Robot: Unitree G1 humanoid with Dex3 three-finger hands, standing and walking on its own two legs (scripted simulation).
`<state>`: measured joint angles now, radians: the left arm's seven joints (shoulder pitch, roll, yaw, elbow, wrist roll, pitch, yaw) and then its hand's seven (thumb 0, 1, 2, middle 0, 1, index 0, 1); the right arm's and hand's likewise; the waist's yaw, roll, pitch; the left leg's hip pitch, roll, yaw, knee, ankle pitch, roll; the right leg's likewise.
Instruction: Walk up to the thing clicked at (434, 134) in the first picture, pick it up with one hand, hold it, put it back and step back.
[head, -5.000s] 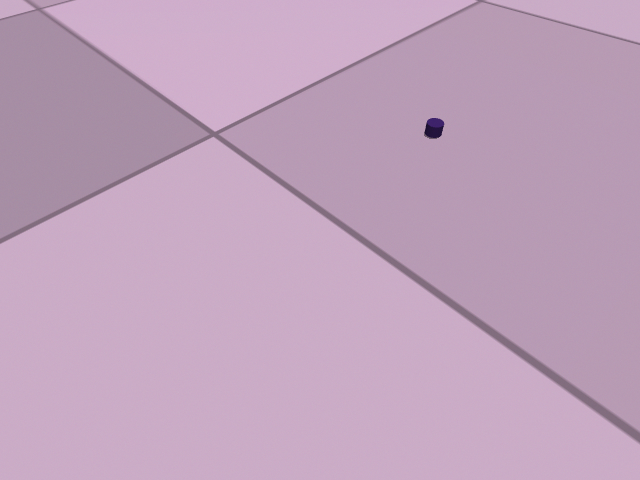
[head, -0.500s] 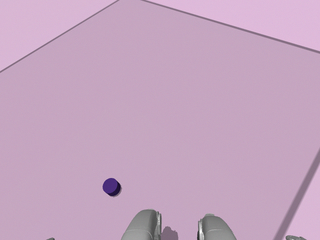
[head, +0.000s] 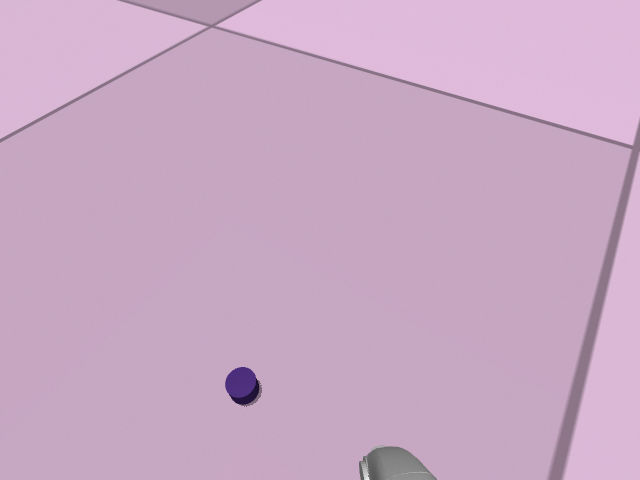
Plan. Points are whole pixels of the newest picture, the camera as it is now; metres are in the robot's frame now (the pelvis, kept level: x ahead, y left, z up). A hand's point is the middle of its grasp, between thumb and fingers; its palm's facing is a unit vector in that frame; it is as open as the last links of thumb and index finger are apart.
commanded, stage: walk up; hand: left
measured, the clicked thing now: (242, 385) +0.49 +0.25 -0.71
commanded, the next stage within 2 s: stand in 1.92 s
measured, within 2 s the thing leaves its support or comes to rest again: neither
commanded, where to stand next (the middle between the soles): +0.13 -0.03 m, yaw -2 degrees
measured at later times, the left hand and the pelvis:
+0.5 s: hand (173, 455) +0.19 +0.22 -0.11, palm faces -0.13 -0.90 -0.42, open 7.4 cm; pelvis +0.03 -0.03 +0.01, yaw -6 degrees
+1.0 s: hand out of the picture +0.15 +0.23 -0.13, palm faces -0.06 -0.94 -0.35, open 7.4 cm; pelvis +0.06 -0.02 +0.03, yaw -4 degrees
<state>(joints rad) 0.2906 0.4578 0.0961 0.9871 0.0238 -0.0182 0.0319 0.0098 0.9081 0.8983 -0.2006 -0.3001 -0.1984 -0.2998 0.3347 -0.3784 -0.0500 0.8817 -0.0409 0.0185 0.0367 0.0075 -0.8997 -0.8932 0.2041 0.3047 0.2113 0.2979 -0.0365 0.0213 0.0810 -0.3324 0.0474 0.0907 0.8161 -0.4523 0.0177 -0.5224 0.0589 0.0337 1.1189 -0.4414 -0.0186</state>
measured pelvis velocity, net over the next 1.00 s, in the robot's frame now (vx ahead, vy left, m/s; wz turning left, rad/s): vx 0.06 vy -0.02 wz -0.06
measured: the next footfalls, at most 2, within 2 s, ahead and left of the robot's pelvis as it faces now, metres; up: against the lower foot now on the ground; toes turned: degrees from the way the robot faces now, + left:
right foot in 0.30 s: +0.11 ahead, -0.15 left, +0.00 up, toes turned -5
left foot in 0.56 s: +0.12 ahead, +0.12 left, +0.00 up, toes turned -4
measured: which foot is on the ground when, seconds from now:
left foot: down 0.00-0.32, up 0.34-0.54, down 0.56-1.00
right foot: up 0.00-0.28, down 0.30-1.00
